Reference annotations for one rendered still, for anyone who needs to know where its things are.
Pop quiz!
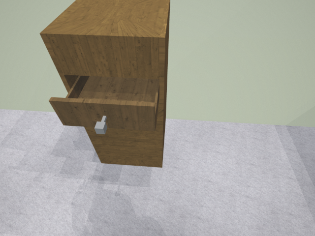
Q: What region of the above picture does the cabinet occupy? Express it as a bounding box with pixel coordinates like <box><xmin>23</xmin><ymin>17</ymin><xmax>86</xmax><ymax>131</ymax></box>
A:
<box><xmin>40</xmin><ymin>0</ymin><xmax>170</xmax><ymax>168</ymax></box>

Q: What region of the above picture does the drawer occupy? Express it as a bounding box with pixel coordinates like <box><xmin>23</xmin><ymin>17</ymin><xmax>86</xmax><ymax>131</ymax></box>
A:
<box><xmin>49</xmin><ymin>76</ymin><xmax>159</xmax><ymax>131</ymax></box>

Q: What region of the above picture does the handle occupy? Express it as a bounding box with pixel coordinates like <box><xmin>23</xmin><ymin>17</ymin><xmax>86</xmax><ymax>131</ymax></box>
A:
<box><xmin>94</xmin><ymin>116</ymin><xmax>107</xmax><ymax>134</ymax></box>

